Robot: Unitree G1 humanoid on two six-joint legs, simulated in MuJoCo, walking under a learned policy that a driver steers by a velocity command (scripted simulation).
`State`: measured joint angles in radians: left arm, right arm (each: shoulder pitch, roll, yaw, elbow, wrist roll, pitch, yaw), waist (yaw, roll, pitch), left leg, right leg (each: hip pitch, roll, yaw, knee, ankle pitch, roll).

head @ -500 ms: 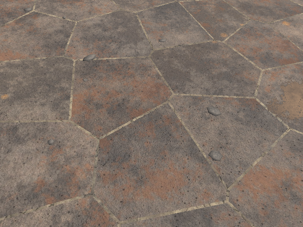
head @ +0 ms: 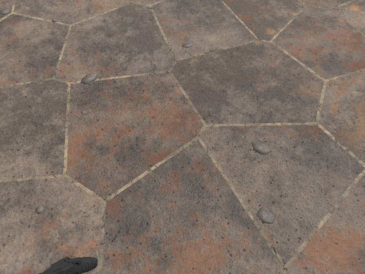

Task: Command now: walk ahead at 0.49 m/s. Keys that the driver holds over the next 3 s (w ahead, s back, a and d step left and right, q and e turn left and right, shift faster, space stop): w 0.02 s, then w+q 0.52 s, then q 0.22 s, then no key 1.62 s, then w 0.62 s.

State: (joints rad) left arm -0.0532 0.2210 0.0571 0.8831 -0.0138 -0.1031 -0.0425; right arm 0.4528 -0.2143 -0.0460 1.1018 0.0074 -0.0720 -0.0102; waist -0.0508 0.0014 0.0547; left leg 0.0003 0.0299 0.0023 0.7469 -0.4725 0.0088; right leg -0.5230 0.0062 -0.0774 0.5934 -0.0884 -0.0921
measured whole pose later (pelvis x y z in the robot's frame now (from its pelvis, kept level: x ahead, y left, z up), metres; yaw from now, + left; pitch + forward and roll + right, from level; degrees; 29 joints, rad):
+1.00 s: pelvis +0.51 +0.10 +0.02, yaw +26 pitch +3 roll +1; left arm 0.07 0.26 0.05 0.81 0.02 -0.08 0.00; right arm 0.22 -0.28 -0.07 0.77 0.00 -0.02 -0.03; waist -0.03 -0.02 0.01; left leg -0.22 -0.13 -0.13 0.55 -0.37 0.07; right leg -0.46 0.00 0.03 0.49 -0.02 0.00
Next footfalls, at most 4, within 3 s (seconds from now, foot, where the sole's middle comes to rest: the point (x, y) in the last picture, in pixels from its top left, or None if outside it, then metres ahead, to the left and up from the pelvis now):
0.54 left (136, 272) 0.45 0.17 -0.75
0.98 right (167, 208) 0.69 0.05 -0.75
1.28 left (113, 260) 0.50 0.25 -0.75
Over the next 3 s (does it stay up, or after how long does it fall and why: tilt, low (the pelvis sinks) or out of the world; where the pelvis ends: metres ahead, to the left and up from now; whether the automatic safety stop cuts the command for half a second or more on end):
stays up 0.74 0.20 0.02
